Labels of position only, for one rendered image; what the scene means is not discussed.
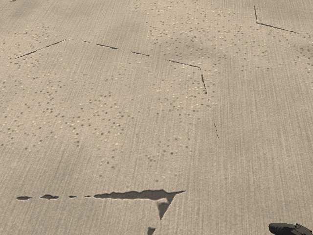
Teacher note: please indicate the right robot hand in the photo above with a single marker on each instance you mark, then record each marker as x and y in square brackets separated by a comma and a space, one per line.
[279, 228]

